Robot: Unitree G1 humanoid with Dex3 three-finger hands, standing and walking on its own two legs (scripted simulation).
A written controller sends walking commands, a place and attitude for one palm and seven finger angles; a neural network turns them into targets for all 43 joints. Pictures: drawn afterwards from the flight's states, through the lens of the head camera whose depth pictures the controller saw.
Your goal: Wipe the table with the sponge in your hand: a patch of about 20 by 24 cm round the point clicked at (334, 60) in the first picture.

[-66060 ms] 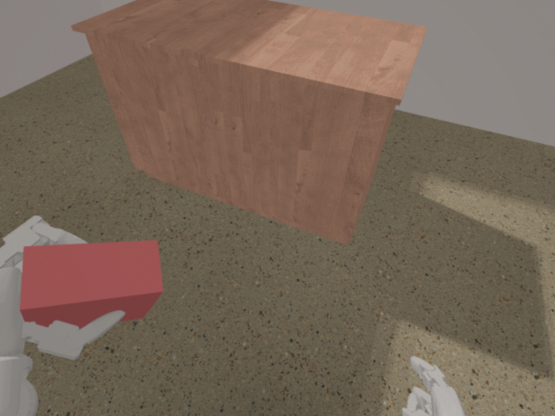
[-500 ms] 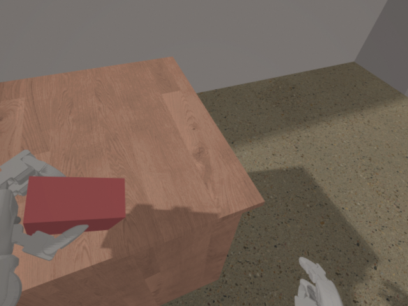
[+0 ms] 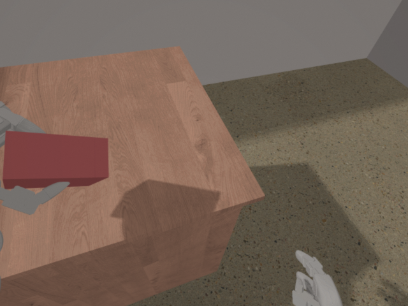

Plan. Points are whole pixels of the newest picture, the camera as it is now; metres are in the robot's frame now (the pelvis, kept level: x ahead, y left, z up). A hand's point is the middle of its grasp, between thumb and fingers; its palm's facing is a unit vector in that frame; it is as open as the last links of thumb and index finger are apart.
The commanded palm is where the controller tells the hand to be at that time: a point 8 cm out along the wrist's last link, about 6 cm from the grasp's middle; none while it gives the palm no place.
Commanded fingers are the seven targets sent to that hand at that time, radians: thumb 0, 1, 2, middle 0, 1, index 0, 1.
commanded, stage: come to a stop and stand still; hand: left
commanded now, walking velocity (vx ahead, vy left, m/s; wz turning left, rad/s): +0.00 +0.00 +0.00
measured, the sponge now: (70, 164) +0.27 +0.25 +0.16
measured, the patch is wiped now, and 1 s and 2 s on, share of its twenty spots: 0.00 0.00 0.00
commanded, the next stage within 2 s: look again from close up in 0.74 s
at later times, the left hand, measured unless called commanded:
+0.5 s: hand (48, 173) +0.25 +0.27 +0.17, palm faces +0.35 -0.86 -0.36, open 9.9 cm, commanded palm +0.19 +0.30 +0.18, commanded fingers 0.00 0.10 1.30 -1.20 -1.60 -1.20 -1.60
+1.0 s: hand (43, 185) +0.23 +0.27 +0.16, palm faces +0.36 -0.85 -0.38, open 9.9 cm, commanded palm +0.17 +0.30 +0.18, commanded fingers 0.00 0.10 1.30 -1.20 -1.60 -1.20 -1.60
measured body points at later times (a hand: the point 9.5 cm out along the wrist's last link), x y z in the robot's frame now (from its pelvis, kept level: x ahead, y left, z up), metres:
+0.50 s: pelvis +0.02 +0.03 +0.00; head +0.04 +0.06 +0.45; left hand +0.22 +0.31 +0.19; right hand +0.20 -0.20 -0.06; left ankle +0.02 +0.07 -0.74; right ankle +0.02 -0.11 -0.74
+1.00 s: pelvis +0.01 +0.03 +0.00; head +0.03 +0.05 +0.45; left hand +0.21 +0.31 +0.18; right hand +0.18 -0.20 -0.07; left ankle +0.02 +0.07 -0.74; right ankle +0.02 -0.11 -0.74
